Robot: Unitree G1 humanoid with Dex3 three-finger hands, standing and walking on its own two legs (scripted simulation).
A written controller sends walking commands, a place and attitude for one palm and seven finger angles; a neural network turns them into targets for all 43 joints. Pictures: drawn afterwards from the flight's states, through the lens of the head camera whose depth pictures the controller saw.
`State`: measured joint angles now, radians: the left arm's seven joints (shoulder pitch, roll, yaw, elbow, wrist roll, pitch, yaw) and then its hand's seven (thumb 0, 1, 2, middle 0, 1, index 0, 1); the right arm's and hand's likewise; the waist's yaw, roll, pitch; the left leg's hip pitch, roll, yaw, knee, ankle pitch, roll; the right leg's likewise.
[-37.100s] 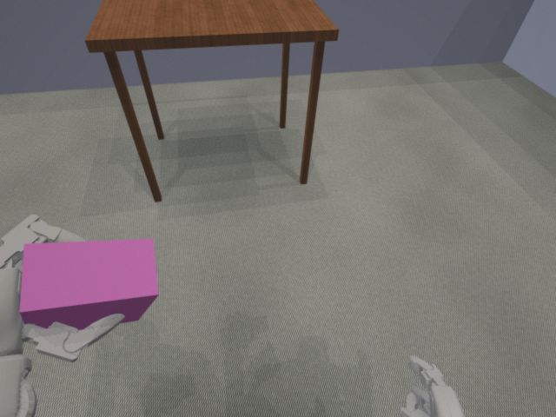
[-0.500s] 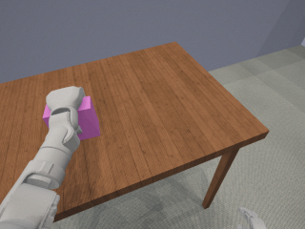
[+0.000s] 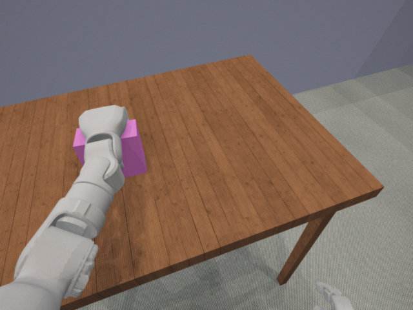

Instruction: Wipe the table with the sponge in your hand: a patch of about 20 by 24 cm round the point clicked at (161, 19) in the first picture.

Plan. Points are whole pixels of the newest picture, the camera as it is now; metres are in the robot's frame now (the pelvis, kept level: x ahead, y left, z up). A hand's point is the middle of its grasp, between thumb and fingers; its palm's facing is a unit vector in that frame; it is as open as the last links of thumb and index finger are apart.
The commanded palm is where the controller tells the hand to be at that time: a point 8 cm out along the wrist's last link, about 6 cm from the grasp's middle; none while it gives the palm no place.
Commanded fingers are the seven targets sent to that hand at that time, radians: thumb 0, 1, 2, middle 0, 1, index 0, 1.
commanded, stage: wipe back along the third lane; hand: left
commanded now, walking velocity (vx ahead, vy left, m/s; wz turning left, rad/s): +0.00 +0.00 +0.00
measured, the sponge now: (115, 157) +0.41 +0.25 +0.06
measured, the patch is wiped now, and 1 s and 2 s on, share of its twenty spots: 1.00 1.00 1.00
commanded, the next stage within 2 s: slide back across to the middle lane in 1.56 s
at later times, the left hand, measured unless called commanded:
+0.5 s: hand (115, 153) +0.38 +0.22 +0.11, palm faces +0.05 -0.04 -1.00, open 10.2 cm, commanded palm +0.34 +0.20 +0.13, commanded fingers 0.00 0.10 1.30 -1.20 -1.60 -1.20 -1.60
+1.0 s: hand (119, 174) +0.33 +0.20 +0.10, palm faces +0.09 -0.06 -0.99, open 10.2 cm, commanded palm +0.28 +0.19 +0.13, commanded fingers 0.00 0.10 1.30 -1.20 -1.60 -1.20 -1.60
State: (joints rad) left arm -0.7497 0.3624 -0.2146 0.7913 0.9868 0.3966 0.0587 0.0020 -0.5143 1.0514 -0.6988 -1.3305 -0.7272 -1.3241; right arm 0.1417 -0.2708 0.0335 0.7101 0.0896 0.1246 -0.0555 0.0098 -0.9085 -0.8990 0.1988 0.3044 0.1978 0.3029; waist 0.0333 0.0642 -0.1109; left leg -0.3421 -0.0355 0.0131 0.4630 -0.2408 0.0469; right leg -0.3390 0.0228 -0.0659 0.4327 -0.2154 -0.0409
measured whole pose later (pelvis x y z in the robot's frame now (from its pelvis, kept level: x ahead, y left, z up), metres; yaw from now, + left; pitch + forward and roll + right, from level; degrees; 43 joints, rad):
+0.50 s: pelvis +0.01 +0.00 +0.00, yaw +0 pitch +4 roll -1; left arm -0.48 0.33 -0.29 0.40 0.97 0.57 0.07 0.00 -0.50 1.05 -0.68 -1.35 -0.71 -1.34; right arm 0.07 -0.28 0.05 0.65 0.10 0.17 -0.01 0.01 -0.91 -0.90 0.20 0.30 0.20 0.30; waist 0.06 0.09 -0.11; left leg -0.25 -0.04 0.02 0.46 -0.27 0.05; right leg -0.26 0.02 -0.05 0.43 -0.24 -0.04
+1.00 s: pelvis +0.01 -0.01 +0.00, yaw -1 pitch +1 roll +0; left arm -0.25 0.34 -0.30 0.11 0.98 0.63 0.05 0.00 -0.49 1.05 -0.66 -1.36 -0.69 -1.35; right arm 0.03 -0.28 0.07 0.65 0.11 0.18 0.02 0.01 -0.91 -0.90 0.20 0.30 0.19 0.30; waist 0.08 0.11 -0.09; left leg -0.21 -0.02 0.03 0.47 -0.27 0.03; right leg -0.23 0.04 -0.04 0.46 -0.25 -0.06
